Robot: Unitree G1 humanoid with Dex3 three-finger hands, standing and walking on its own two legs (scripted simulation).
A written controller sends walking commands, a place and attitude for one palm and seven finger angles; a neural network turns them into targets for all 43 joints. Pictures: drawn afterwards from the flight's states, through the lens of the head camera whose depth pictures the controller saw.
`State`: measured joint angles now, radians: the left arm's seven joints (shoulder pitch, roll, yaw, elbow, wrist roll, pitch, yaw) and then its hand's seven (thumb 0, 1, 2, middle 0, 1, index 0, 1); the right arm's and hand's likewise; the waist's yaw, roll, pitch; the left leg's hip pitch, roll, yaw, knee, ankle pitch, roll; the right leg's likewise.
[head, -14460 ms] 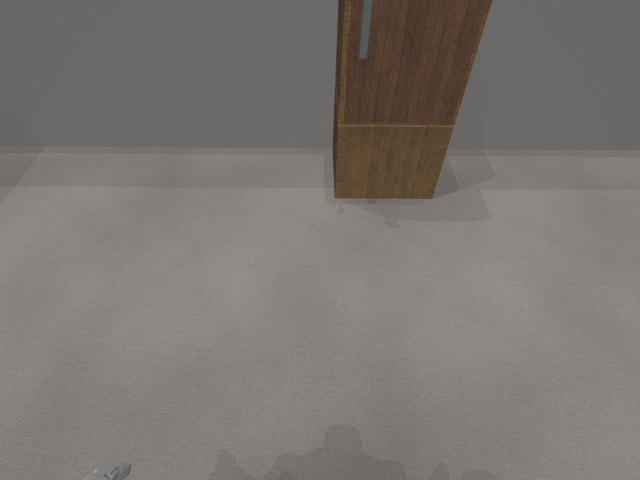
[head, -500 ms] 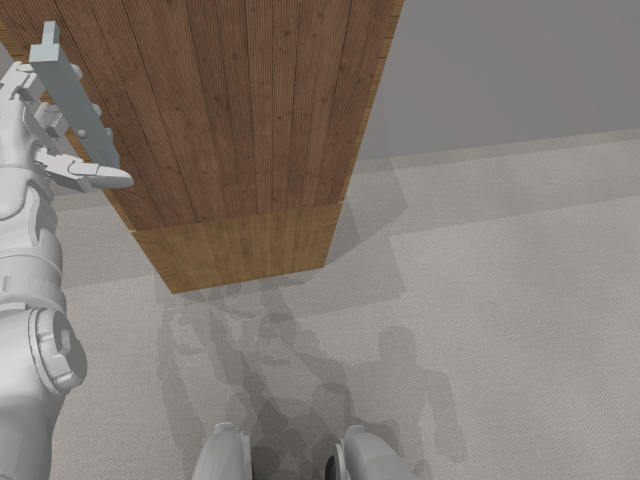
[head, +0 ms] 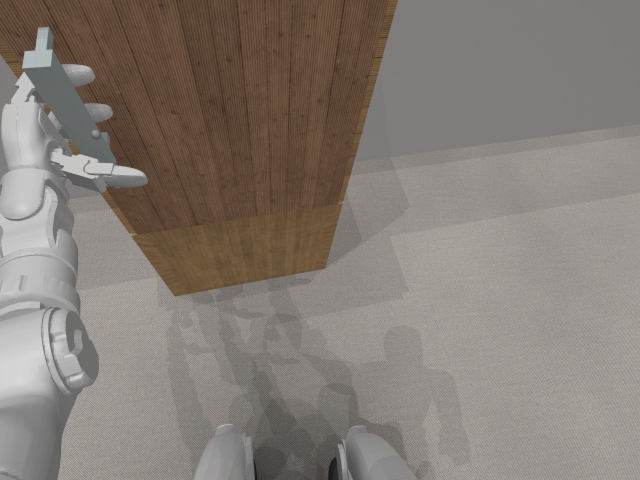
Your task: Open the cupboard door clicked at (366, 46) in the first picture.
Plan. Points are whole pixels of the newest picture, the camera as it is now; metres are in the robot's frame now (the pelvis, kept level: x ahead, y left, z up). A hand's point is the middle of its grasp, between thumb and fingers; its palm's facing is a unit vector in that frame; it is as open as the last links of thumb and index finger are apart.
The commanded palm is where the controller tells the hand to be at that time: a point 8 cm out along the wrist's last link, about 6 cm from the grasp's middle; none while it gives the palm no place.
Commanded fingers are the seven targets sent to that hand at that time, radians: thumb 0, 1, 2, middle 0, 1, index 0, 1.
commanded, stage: slide the fingers in behind the handle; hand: left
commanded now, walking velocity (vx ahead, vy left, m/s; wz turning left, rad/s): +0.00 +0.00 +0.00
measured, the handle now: (78, 109) +0.55 +0.25 +0.08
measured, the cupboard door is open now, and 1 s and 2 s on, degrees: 0 0 40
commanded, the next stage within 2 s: close the thumb around the handle in 0.08 s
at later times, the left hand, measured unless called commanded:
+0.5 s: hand (96, 136) +0.51 +0.23 +0.08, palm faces +0.14 -0.99 -0.01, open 11.0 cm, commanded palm +0.48 +0.27 +0.08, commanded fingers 0.00 0.45 0.71 -0.37 -1.30 -0.37 -1.30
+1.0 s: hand (99, 138) +0.51 +0.22 +0.08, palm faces +0.12 -0.99 +0.00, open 5.7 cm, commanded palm +0.48 +0.27 +0.08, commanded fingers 0.00 0.90 0.90 -0.40 -1.35 -0.40 -1.35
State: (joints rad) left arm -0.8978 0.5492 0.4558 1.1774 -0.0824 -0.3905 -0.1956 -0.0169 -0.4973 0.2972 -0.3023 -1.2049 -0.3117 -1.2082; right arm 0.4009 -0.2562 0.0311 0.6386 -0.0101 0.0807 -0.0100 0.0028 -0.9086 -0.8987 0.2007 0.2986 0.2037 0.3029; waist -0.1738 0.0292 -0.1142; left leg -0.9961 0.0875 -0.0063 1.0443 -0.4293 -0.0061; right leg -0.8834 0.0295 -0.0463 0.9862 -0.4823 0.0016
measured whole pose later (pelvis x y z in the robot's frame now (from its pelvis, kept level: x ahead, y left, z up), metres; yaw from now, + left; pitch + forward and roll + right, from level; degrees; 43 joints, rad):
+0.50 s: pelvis +0.00 +0.00 +0.00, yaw +0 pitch +22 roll -3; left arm -0.91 0.55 0.44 1.20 -0.08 -0.39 -0.19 -0.01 -0.06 0.49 -0.33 -1.25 -0.34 -1.25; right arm 0.39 -0.26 0.03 0.64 -0.01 0.08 -0.01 0.00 -0.91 -0.90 0.20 0.30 0.20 0.30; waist -0.18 0.03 -0.11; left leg -1.00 0.08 -0.01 1.04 -0.43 -0.01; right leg -0.88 0.03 -0.05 0.99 -0.48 0.00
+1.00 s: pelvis +0.00 +0.00 +0.00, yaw +0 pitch +22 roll -4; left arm -0.93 0.56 0.45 1.22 -0.07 -0.39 -0.21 0.00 0.68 0.84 -0.38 -1.35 -0.40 -1.35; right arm 0.39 -0.26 0.04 0.63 -0.01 0.07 -0.02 0.00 -0.91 -0.90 0.20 0.30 0.20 0.30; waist -0.19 0.03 -0.11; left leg -1.02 0.08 -0.01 1.06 -0.43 0.00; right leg -0.90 0.03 -0.05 1.00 -0.48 0.01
